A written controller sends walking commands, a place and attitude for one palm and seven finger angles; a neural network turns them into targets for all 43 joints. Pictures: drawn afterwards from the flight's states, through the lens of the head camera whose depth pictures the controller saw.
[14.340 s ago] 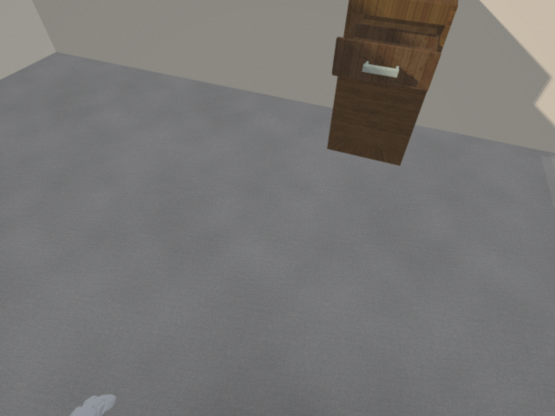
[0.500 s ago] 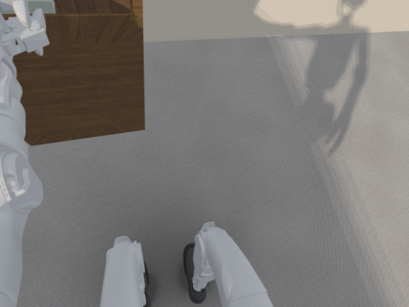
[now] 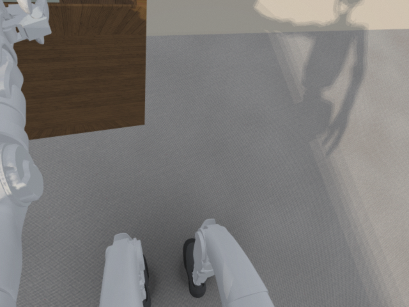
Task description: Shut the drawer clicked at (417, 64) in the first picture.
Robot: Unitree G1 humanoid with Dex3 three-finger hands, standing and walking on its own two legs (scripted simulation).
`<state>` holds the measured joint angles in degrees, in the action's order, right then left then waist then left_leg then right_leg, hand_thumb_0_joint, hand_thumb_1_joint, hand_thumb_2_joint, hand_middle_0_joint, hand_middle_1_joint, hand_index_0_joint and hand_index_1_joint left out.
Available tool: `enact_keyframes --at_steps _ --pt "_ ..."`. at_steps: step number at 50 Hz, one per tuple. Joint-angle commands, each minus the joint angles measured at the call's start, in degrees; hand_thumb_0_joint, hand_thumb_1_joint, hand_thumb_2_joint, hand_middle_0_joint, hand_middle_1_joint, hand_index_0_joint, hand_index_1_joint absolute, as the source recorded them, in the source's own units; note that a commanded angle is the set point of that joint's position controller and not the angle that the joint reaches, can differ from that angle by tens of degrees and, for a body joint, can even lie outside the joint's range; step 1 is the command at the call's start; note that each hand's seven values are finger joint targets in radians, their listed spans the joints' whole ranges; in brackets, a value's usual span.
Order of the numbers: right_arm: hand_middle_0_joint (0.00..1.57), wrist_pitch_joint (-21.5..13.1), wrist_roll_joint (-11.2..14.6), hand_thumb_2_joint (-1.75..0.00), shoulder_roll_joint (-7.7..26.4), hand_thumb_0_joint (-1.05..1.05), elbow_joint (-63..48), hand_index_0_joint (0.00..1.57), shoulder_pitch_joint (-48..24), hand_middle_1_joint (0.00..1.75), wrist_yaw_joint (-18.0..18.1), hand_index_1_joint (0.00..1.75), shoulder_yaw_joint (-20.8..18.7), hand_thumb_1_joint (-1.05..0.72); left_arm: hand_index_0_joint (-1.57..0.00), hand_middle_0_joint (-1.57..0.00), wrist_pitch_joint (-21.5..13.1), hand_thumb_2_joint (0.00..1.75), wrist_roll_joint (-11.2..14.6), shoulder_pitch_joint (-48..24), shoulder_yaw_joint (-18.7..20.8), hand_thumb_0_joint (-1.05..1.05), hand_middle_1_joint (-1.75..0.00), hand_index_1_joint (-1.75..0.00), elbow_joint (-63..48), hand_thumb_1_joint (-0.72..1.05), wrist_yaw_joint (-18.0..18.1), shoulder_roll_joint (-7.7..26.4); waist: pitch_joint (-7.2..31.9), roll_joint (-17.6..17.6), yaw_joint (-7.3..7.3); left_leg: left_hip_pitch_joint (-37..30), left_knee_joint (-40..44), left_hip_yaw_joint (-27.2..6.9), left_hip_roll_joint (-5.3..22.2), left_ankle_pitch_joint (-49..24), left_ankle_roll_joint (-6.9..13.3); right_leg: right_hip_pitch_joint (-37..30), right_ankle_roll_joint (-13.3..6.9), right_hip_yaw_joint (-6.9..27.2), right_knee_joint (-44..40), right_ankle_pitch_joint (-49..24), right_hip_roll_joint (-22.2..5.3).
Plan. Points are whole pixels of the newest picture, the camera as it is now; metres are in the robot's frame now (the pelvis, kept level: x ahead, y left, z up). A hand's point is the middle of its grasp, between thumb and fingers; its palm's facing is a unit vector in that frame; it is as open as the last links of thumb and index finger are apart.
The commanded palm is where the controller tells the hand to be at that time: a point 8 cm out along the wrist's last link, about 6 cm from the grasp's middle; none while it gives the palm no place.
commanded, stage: pull the fist back off the drawer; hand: left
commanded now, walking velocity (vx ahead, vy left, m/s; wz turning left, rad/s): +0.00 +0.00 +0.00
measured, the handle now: out of the picture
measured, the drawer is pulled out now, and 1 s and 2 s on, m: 0.00 0.00 0.00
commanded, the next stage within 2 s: draw the hand back to the body in 0.38 s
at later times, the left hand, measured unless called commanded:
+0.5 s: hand (48, 20) +0.59 +0.18 +0.06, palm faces +0.10 -0.99 -0.03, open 3.2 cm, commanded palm +0.56 +0.21 +0.07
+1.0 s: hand out of the picture +0.43 +0.21 +0.17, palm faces +0.07 -1.00 -0.03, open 3.2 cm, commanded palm +0.40 +0.26 +0.19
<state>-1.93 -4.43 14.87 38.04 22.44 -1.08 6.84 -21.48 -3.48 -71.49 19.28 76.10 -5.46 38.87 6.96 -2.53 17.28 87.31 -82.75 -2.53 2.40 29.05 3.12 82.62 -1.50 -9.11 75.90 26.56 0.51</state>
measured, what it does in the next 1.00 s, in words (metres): rises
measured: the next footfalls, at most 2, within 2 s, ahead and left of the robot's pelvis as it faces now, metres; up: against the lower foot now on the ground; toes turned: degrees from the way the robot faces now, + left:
none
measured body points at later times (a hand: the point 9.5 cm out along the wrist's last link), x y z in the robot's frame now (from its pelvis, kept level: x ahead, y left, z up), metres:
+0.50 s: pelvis +0.04 -0.01 +0.02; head +0.22 +0.03 +0.43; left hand +0.58 +0.23 +0.06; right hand +0.04 -0.26 -0.08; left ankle +0.06 +0.09 -0.58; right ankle +0.07 -0.12 -0.58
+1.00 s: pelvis +0.08 +0.00 +0.11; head +0.14 +0.02 +0.56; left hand +0.42 +0.26 +0.18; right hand +0.23 -0.25 +0.02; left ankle +0.06 +0.09 -0.58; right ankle +0.07 -0.12 -0.58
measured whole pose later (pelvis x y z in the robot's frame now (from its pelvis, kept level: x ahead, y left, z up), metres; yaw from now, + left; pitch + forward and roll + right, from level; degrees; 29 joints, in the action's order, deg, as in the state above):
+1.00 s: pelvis +0.08 +0.00 +0.11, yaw +3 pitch +15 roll -3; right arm 2.0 2.6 15.8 30.0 15.0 -0.3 0.5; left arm -17.3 11.8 -11.8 11.3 24.5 -9.1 16.8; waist 8.8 -1.9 3.7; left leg 42.6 -55.0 0.6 1.4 27.8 2.3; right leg 39.8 -0.8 -5.2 49.9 25.4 1.1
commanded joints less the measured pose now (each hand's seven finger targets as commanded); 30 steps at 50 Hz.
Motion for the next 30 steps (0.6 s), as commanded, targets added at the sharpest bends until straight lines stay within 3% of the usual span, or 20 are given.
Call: enact_keyframes --at_steps 1,3,5,6,9,10,11,13,14,16,18,21,23,24,26,28,30 --pt "0.20 0.6 0.2 -0.90 13.8 0.00 -1.0 0.20 12.3 0.30 0.6 0.30 -5.2 -0.90 -1.40 -1.40 -3.2 0.90 2.2 -34.6 3.2 0.00 -1.60 -1.60 -15.3 0.90 2.5 10.2 30.9 -16.9 3.61 -33.8 13.2 -10.0 0.8 -0.6 -1.3 -6.2 -0.3 4.9 -8.9 0.1 2.1" --pt "0.20 0.8 0.2 -0.90 13.5 0.00 -1.3 0.20 12.5 0.30 0.3 0.30 -5.5 -0.90 -1.40 -1.40 -3.8 0.90 2.3 -33.9 3.1 0.00 -1.60 -1.60 -17.6 0.90 2.2 9.4 33.6 -18.7 2.89 -35.9 12.9 -9.7 0.8 -3.8 -1.4 -7.1 -0.5 5.0 -8.7 -1.4 2.1" --pt "0.20 1.3 0.2 -0.90 13.3 0.00 -1.5 0.20 12.1 0.30 -0.1 0.30 -5.8 -0.90 -1.40 -1.40 -3.9 0.90 2.8 -31.4 2.2 0.00 -1.60 -1.60 -18.4 0.90 1.6 7.1 33.8 -19.5 2.09 -37.9 13.1 -9.7 0.9 -5.6 -1.7 -6.9 -0.6 4.8 -8.8 -2.4 2.0" --pt "0.20 1.6 0.2 -0.90 13.4 0.00 -1.6 0.20 12.2 0.30 -0.2 0.30 -5.9 -0.90 -1.40 -1.40 -4.2 0.90 3.2 -30.5 3.7 0.00 -1.60 -1.60 -20.0 0.90 1.6 8.4 34.9 -17.8 1.48 -38.3 13.1 -9.6 1.0 -6.4 -1.7 -8.5 -0.5 4.9 -9.0 -2.7 2.1" --pt "0.20 2.3 0.6 -0.90 12.8 0.00 -2.2 0.20 11.4 0.30 -0.6 0.30 -6.0 -0.90 -1.40 -1.40 -4.2 0.90 4.0 -25.1 3.1 0.00 -1.60 -1.60 -19.4 0.90 0.9 6.1 34.0 -16.6 0.56 -36.9 12.8 -7.6 0.6 -8.6 -1.4 -11.4 -0.5 5.4 -10.1 -3.4 2.3" --pt "0.20 2.7 0.7 -0.90 12.8 0.00 -2.3 0.20 11.3 0.30 -0.5 0.30 -6.1 -0.90 -1.40 -1.40 -4.5 0.90 4.2 -24.5 5.1 0.00 -1.60 -1.60 -21.4 0.90 1.0 8.5 34.4 -16.1 -0.32 -36.7 12.7 -7.1 0.7 -9.8 -1.4 -13.2 -0.5 5.5 -10.1 -3.9 2.2" --pt "0.20 2.8 0.8 -0.90 12.4 0.00 -2.8 0.20 10.9 0.30 -0.7 0.30 -6.1 -0.90 -1.40 -1.40 -4.6 0.90 4.3 -22.8 4.3 0.00 -1.60 -1.60 -21.9 0.90 0.8 7.2 35.2 -16.2 -0.73 -36.1 12.3 -6.1 0.3 -10.8 -1.2 -14.8 -0.4 6.0 -10.5 -4.3 2.3" --pt "0.20 3.4 0.9 -0.90 12.2 0.00 -3.3 0.20 10.8 0.30 -0.8 0.30 -6.3 -0.90 -1.40 -1.40 -5.4 0.90 4.4 -18.9 6.3 0.00 -1.60 -1.60 -23.4 0.90 0.8 8.8 37.2 -14.9 -2.29 -36.7 12.2 -5.5 0.4 -14.1 -1.2 -17.7 -0.5 6.1 -10.4 -6.1 2.4" --pt "0.20 3.7 1.1 -0.90 12.0 0.00 -3.7 0.20 10.3 0.30 -0.9 0.30 -6.4 -0.90 -1.40 -1.40 -5.7 0.90 4.4 -17.4 5.6 0.00 -1.60 -1.60 -24.3 0.90 0.7 7.7 37.3 -15.4 -2.69 -37.4 12.5 -5.2 0.4 -15.2 -1.3 -18.3 -0.5 6.1 -10.5 -6.8 2.4" --pt "0.20 4.0 1.2 -0.90 11.5 0.00 -3.5 0.20 9.8 0.30 -1.2 0.30 -6.8 -0.90 -1.40 -1.40 -6.1 0.90 4.7 -16.5 4.5 0.00 -1.60 -1.60 -24.4 0.90 1.0 5.4 35.6 -13.9 -2.12 -37.1 12.2 -4.6 0.3 -15.9 -1.2 -18.7 -0.2 6.3 -11.1 -7.8 2.5" --pt "0.20 4.4 1.3 -0.90 11.4 0.00 -3.4 0.20 9.8 0.30 -1.1 0.30 -6.5 -0.90 -1.40 -1.40 -6.6 0.90 4.7 -16.1 5.8 0.00 -1.60 -1.60 -23.5 0.90 1.3 7.1 32.9 -11.3 -1.92 -33.8 12.0 -3.8 0.2 -15.2 -0.7 -20.9 0.0 7.0 -11.5 -7.9 2.5" --pt "0.20 5.0 1.5 -0.90 11.1 0.00 -4.1 0.20 9.5 0.30 -0.8 0.30 -6.7 -0.90 -1.40 -1.40 -6.9 0.90 4.7 -13.1 8.0 0.00 -1.60 -1.60 -22.4 0.90 1.4 8.7 32.9 -8.1 -2.63 -30.0 11.2 -2.3 -0.1 -16.1 -0.4 -25.3 0.3 8.1 -11.7 -10.4 2.4" --pt "0.20 5.2 1.5 -0.90 10.8 0.00 -4.1 0.20 9.2 0.30 -0.6 0.30 -6.7 -0.90 -1.40 -1.40 -7.5 0.90 4.8 -12.5 9.0 0.00 -1.60 -1.60 -22.1 0.90 1.2 9.7 32.7 -7.7 -2.84 -28.6 10.6 -1.8 -0.2 -17.0 -0.2 -26.7 0.3 8.6 -11.2 -12.4 2.3" --pt "0.20 5.4 1.6 -0.90 10.7 0.00 -4.4 0.20 9.1 0.30 -0.7 0.30 -6.7 -0.90 -1.40 -1.40 -7.6 0.90 4.7 -11.6 7.5 0.00 -1.60 -1.60 -21.5 0.90 0.7 7.9 32.3 -8.4 -2.88 -29.2 10.8 -1.7 -0.3 -17.7 -0.4 -26.2 0.3 8.4 -11.0 -13.0 2.3" --pt "0.20 5.8 1.9 -0.90 10.8 0.00 -6.3 0.20 8.6 0.30 -0.9 0.30 -7.5 -0.90 -1.40 -1.40 -8.5 0.90 6.0 -6.1 10.4 0.00 -1.60 -1.60 -29.7 0.90 0.0 9.9 40.9 -11.5 -6.93 -36.2 12.4 -1.2 -0.5 -23.2 -0.9 -31.9 0.1 8.6 -11.1 -18.2 2.2" --pt "0.20 6.3 2.7 -0.90 10.6 0.00 -8.2 0.20 7.7 0.30 -1.1 0.30 -8.0 -0.90 -1.40 -1.40 -8.2 0.90 7.8 1.8 11.1 0.00 -1.60 -1.60 -37.1 0.90 -1.1 10.0 47.4 -13.4 -9.95 -43.2 15.0 -1.2 -0.8 -29.4 -1.5 -37.7 -0.2 8.5 -11.9 -24.5 2.3" --pt "0.20 6.5 3.8 -0.90 10.1 0.00 -9.7 0.20 6.6 0.30 -1.5 0.30 -8.5 -0.90 -1.40 -1.40 -6.4 0.90 9.7 9.4 8.9 0.00 -1.60 -1.60 -46.4 0.90 -2.0 6.6 50.1 -13.8 -11.16 -49.2 17.6 -1.0 -0.9 -34.5 -1.8 -42.1 0.1 8.1 -14.3 -29.4 2.3"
